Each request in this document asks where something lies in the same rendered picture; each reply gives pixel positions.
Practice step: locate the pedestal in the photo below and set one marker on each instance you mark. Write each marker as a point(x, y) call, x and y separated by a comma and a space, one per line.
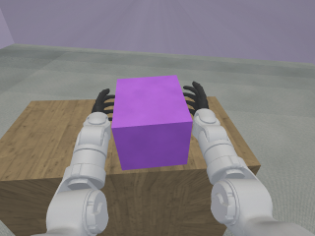
point(172, 200)

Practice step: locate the carton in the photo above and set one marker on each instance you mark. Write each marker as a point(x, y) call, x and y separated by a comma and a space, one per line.
point(151, 123)

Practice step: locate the robot right upper arm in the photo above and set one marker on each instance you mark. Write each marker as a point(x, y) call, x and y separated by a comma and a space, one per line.
point(244, 206)

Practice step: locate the left robot hand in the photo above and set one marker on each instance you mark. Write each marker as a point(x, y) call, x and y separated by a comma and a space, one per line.
point(100, 103)

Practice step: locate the right robot forearm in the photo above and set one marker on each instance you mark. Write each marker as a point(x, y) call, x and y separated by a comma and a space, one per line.
point(220, 156)

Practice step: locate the robot left upper arm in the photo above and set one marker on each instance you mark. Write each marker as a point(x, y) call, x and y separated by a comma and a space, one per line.
point(80, 212)

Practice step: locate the left robot forearm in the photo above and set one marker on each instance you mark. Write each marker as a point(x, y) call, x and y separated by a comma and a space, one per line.
point(86, 169)

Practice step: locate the right robot hand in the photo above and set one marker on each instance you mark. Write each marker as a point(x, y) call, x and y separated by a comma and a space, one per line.
point(199, 97)

